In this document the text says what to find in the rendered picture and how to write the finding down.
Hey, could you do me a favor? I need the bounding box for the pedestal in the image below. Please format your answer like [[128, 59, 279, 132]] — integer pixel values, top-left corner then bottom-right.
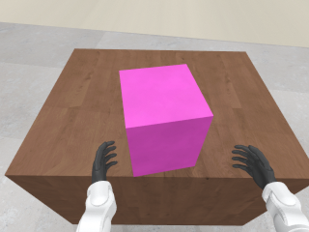
[[5, 48, 309, 226]]

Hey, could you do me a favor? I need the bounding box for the robot left forearm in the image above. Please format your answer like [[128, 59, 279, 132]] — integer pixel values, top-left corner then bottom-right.
[[75, 181, 117, 232]]

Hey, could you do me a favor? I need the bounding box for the robot right forearm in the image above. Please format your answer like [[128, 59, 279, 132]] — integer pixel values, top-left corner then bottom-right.
[[262, 182, 309, 232]]

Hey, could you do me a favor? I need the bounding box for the carton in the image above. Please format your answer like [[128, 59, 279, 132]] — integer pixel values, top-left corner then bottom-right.
[[119, 64, 213, 177]]

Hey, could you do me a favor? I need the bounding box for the right robot hand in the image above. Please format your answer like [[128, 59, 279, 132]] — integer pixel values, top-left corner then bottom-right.
[[232, 145, 277, 189]]

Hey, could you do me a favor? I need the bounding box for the left robot hand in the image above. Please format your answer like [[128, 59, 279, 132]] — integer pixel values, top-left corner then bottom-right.
[[92, 140, 118, 184]]

